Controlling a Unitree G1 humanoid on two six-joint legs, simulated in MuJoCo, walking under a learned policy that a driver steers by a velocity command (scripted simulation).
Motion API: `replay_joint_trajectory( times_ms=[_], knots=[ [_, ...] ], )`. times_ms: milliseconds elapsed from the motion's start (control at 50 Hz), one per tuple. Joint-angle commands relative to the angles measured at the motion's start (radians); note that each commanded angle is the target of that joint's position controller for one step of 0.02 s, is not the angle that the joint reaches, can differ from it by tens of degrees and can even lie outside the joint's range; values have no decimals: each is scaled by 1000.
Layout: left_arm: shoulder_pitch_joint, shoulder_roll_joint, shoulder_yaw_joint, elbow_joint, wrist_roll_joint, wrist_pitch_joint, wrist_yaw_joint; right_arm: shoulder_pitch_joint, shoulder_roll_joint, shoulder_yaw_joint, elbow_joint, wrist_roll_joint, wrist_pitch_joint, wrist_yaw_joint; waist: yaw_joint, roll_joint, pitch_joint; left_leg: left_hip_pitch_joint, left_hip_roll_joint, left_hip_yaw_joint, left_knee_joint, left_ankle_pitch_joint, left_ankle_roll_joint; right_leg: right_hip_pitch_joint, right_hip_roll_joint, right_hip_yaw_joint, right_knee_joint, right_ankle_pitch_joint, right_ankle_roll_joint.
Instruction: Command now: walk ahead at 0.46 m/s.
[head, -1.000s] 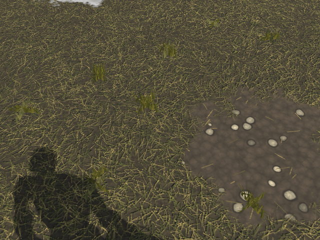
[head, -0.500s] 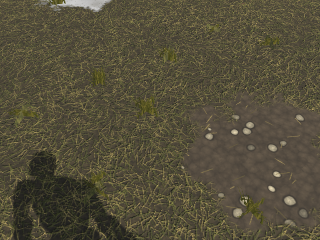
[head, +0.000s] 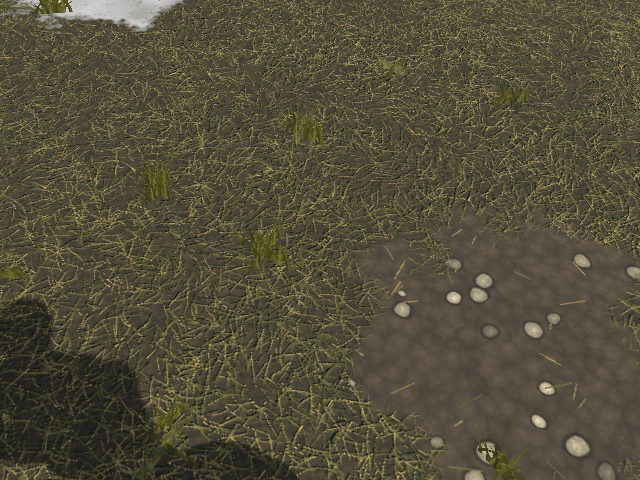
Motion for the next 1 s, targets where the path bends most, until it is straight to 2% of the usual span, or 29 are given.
replay_joint_trajectory(
  times_ms=[20, 80, 120, 160, 180, 200, 220, 240, 260, 280, 300, 320, 340, 380, 460, 540, 620, 680, 700, 720, 740, 760, 780, 800, 820, 840, 880, 940, 1000],
  knots=[
    [-195, 13, -11, -110, -5, -14, -12, 51, -188, -34, -34, 8, -5, -15, -11, 124, 153, -104, 229, -109, -109, 320, 118, -5, 42, -49, -161, 86, 5],
    [-249, 25, -13, -143, -9, -21, -29, 66, -191, -42, -26, 20, 2, -18, 4, 125, 171, -9, 273, -97, -80, 388, 115, -1, 48, -31, -241, 72, -30],
    [-219, 55, -1, -147, -8, -28, -37, 42, -208, -52, -35, 17, 11, -20, 47, 136, 128, 60, 293, -83, 0, 587, 96, 73, 71, -37, -271, 20, -61],
    [-33, 117, 32, -101, -9, -28, -31, 10, -231, -63, -49, 6, 27, -20, 152, 180, -16, 80, 278, -56, 229, 950, 72, 326, 138, -78, -252, -37, -101],
    [145, 160, 55, -47, -12, -22, -22, -9, -222, -58, -64, 0, 32, -17, 234, 174, -122, -28, 236, -32, 445, 943, 42, 581, 124, -58, -253, -17, -133],
    [314, 231, 74, -10, 8, -15, -11, 25, -165, -40, -92, -10, 28, -11, 251, 29, -269, -334, 151, -3, 785, 577, 10, 935, -94, 230, -243, -110, -214],
    [350, 246, 70, 9, 18, -14, -21, 145, -22, -2, -79, 1, 1, 4, 175, -232, -427, -623, -36, -102, 1097, -269, -30, 1155, -302, 735, -419, -334, -359],
    [292, 156, 46, 8, 10, -17, -21, 45, -135, -29, -91, 31, -27, 9, 197, -144, -313, -726, 17, -194, 1208, -277, -4, 1066, -254, 744, -504, -388, -305],
    [193, 120, 35, -9, 7, -22, -18, -61, -187, -44, -129, 54, -44, 9, 171, -94, -146, -775, 67, -154, 1210, -191, 10, 896, -229, 570, -523, -300, -263],
    [107, 102, 28, -25, 12, -29, -20, -115, -190, -46, -143, 50, -50, -1, 134, 18, -79, -725, 120, -135, 1158, -92, 14, 727, -198, 450, -552, -170, -240],
    [68, 75, 21, -29, 24, -35, -26, -133, -186, -57, -145, 37, -44, -9, 99, 40, -34, -672, 153, -124, 1108, -42, 12, 603, -162, 354, -576, -64, -225],
    [57, 51, 13, -21, 33, -39, -30, -103, -164, -58, -144, 31, -29, -10, 64, 15, -32, -611, 178, -132, 1078, -14, 13, 535, -134, 293, -606, -41, -220],
    [64, 44, 11, -10, 31, -40, -32, -85, -137, -57, -143, 30, -16, -11, 49, -3, -22, -589, 187, -127, 1045, -8, 10, 497, -121, 261, -632, -37, -225],
    [95, 64, 13, 14, 24, -43, -25, -111, -129, -60, -161, 25, 2, -15, 38, -14, 22, -613, 204, -110, 971, 9, -5, 442, -109, 202, -675, -23, -236],
    [172, 113, 23, 36, 24, -34, 6, -291, -146, -65, -232, 8, 3, -13, 75, 6, 69, -746, 212, -91, 728, 221, -45, 480, -96, 143, -705, 16, -225],
    [248, 132, 25, 55, 10, -25, 18, -446, -123, -51, -275, 16, -9, 3, 128, 4, 80, -685, 156, -37, 469, 388, -47, 519, -63, 70, -700, 33, -185],
    [333, 134, 29, 86, -1, -3, 22, -561, -139, -48, -330, 24, -20, 26, 155, 1, 105, -705, 125, -56, 349, 329, -41, 652, -115, 127, -621, 40, -183],
    [310, 160, 42, 78, -3, 13, 29, -503, -188, -64, -332, 26, -36, 36, 96, -33, 63, -578, 95, -58, 294, 233, -17, 700, -147, 173, -523, 139, -156],
    [285, 160, 41, 68, -1, 17, 29, -410, -217, -79, -309, 25, -40, 33, 39, -38, 8, -437, 69, -36, 271, 213, 2, 684, -118, 155, -422, 269, -137],
    [275, 129, 30, 54, 10, 17, 27, -236, -271, -105, -264, 19, -43, 24, -36, -25, -114, -178, 97, -54, 299, 229, 39, 592, -56, 117, -219, 286, -105],
    [280, 68, 9, 17, 35, 15, 26, -54, -356, -125, -242, 4, -38, 12, -85, 116, -294, 128, 313, -282, 326, 214, 97, 386, 39, 55, 116, -26, -64],
    [421, -45, -18, 14, 0, -5, 20, -40, -385, -128, -223, -6, -29, 21, -1, 410, -412, 377, 498, -726, 177, 24, 233, 47, 168, 70, 400, -567, -23],
    [361, 89, 12, 27, -26, -14, 24, -85, -263, -98, -246, -2, -30, 21, -27, 263, -316, 295, 456, -693, 132, -63, 191, -39, 103, 160, 507, -547, -29],
    [274, 130, 27, 4, -35, -16, 26, -162, -212, -83, -260, 3, -32, 18, -19, 196, -179, 158, 426, -515, 122, -11, 143, -77, 60, 138, 509, -448, -37],
    [240, 113, 28, 1, -27, -12, 32, -228, -195, -75, -266, 1, -33, 20, 12, 115, -111, 19, 387, -401, 91, 89, 124, -29, 14, 122, 479, -362, -30],
    [224, 99, 36, 0, -15, -3, 35, -269, -172, -71, -263, -1, -34, 22, 36, 110, -54, -80, 349, -306, 55, 144, 113, 5, -12, 121, 428, -308, -27],
    [247, 53, 38, -7, -18, 22, 27, -292, -159, -71, -252, -11, -38, 20, 75, 146, -23, -176, 315, -190, -2, 192, 110, 77, -42, 113, 390, -254, -23],
    [200, 33, 41, -45, -11, 48, 25, -278, -188, -84, -233, -10, -43, 9, 88, 113, 23, -203, 319, -84, -44, 280, 132, 16, -54, 111, 335, -180, -12],
    [126, 33, 42, -82, -4, 48, 15, -258, -211, -93, -222, -12, -36, -5, 77, 96, 49, -176, 312, 4, -64, 307, 130, -34, -50, 108, 184, -53, 1]
  ],
)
